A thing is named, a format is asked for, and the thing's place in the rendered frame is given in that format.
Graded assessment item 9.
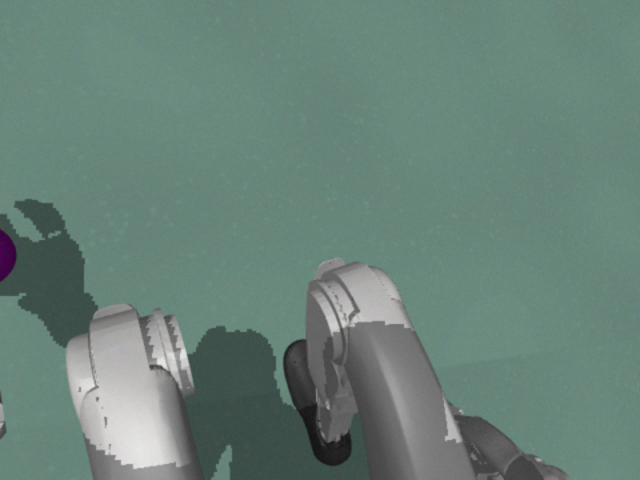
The right robot arm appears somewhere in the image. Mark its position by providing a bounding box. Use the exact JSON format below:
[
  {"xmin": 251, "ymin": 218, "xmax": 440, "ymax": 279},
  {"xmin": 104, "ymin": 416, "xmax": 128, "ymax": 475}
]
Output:
[{"xmin": 504, "ymin": 454, "xmax": 571, "ymax": 480}]

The right robot foot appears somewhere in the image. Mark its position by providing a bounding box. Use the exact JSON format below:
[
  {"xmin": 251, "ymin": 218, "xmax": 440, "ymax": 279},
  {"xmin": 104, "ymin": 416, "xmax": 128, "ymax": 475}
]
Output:
[{"xmin": 283, "ymin": 339, "xmax": 352, "ymax": 466}]

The right robot hand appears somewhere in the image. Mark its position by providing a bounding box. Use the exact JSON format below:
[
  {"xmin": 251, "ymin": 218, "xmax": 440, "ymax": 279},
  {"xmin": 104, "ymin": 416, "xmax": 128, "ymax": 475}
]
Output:
[{"xmin": 449, "ymin": 405, "xmax": 525, "ymax": 480}]

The ball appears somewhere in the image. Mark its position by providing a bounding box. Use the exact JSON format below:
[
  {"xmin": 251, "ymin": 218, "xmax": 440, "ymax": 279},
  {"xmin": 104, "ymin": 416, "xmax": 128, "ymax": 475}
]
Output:
[{"xmin": 0, "ymin": 229, "xmax": 17, "ymax": 282}]

